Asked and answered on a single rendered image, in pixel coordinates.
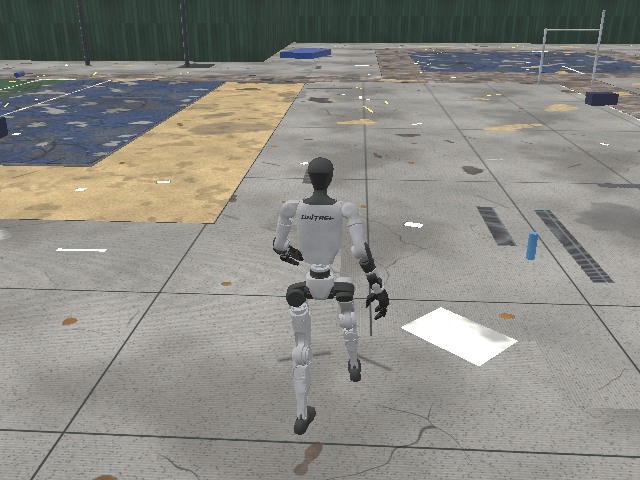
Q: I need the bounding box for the robot right forearm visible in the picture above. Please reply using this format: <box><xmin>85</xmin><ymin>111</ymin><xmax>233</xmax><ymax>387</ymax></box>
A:
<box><xmin>359</xmin><ymin>242</ymin><xmax>385</xmax><ymax>294</ymax></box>

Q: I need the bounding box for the left robot hand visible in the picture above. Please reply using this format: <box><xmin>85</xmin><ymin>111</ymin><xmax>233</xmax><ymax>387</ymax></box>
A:
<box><xmin>280</xmin><ymin>245</ymin><xmax>304</xmax><ymax>266</ymax></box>

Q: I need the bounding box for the robot head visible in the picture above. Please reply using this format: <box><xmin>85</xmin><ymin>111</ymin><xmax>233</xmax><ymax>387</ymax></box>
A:
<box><xmin>303</xmin><ymin>157</ymin><xmax>337</xmax><ymax>205</ymax></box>

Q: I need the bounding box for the robot left thigh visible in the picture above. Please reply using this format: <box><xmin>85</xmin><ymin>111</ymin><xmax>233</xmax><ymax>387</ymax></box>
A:
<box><xmin>286</xmin><ymin>281</ymin><xmax>313</xmax><ymax>366</ymax></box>

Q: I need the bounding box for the robot left upper arm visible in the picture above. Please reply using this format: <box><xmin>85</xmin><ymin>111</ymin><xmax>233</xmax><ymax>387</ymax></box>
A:
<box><xmin>273</xmin><ymin>200</ymin><xmax>300</xmax><ymax>251</ymax></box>

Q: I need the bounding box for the robot left forearm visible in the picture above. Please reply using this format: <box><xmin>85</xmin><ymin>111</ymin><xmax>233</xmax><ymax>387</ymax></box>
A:
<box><xmin>273</xmin><ymin>237</ymin><xmax>290</xmax><ymax>258</ymax></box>

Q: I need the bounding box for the robot right upper arm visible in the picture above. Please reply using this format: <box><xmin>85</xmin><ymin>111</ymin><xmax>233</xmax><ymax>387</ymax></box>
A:
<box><xmin>340</xmin><ymin>201</ymin><xmax>367</xmax><ymax>259</ymax></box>

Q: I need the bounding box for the right robot hand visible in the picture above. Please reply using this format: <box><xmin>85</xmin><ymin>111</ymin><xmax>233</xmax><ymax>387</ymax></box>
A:
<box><xmin>366</xmin><ymin>289</ymin><xmax>389</xmax><ymax>320</ymax></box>

